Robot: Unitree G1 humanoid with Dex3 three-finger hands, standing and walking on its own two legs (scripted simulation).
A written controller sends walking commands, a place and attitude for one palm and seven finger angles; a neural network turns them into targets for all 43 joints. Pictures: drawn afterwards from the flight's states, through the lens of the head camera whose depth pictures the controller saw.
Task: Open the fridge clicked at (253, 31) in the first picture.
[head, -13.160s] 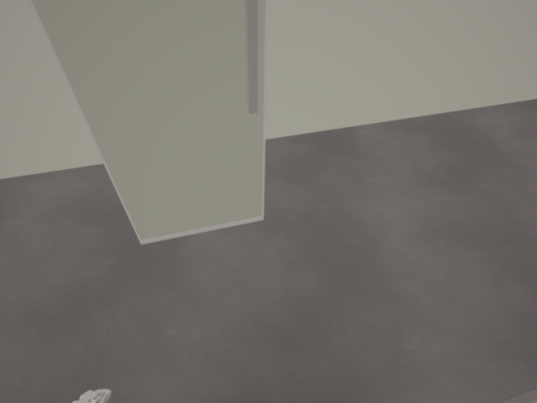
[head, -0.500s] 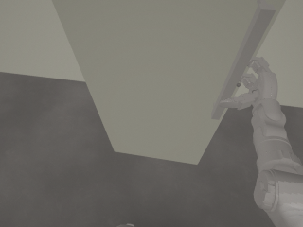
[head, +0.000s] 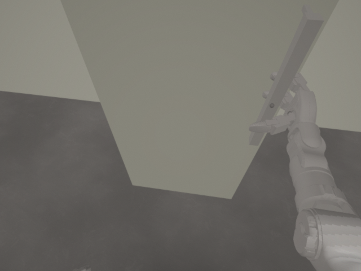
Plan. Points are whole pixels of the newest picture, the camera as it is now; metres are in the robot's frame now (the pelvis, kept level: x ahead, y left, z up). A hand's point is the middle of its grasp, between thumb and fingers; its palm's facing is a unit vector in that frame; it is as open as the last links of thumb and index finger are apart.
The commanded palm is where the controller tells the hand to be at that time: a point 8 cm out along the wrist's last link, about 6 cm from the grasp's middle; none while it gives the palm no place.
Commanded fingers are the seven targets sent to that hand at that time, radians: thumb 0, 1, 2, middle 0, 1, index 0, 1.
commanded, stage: slide the fingers in behind the handle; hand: right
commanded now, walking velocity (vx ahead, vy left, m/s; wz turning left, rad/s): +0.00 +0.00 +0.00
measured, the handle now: (273, 90) +0.53 -0.14 +0.12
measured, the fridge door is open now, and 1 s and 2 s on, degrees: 0 0 0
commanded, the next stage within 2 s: grip the handle and tug to test in 0.86 s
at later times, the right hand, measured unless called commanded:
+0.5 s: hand (268, 105) +0.47 -0.12 +0.13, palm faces +0.00 +1.00 +0.01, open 14.0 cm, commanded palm +0.44 -0.17 +0.13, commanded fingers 0.00 0.50 -0.30 0.30 1.20 0.30 1.20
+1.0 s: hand (268, 104) +0.47 -0.12 +0.13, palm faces +0.00 +1.00 +0.02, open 14.0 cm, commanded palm +0.44 -0.17 +0.13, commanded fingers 0.00 0.36 -0.36 0.31 1.22 0.31 1.22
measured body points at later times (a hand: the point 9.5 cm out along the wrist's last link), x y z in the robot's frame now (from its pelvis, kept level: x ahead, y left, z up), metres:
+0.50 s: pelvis +0.00 +0.00 +0.00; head +0.05 +0.00 +0.45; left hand +0.04 +0.26 -0.12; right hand +0.46 -0.17 +0.13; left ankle -0.02 +0.11 -0.71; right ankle +0.02 -0.13 -0.71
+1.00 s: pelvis +0.00 -0.01 +0.00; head +0.05 +0.00 +0.45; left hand +0.04 +0.25 -0.12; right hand +0.46 -0.17 +0.13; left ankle -0.02 +0.11 -0.71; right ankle +0.02 -0.13 -0.71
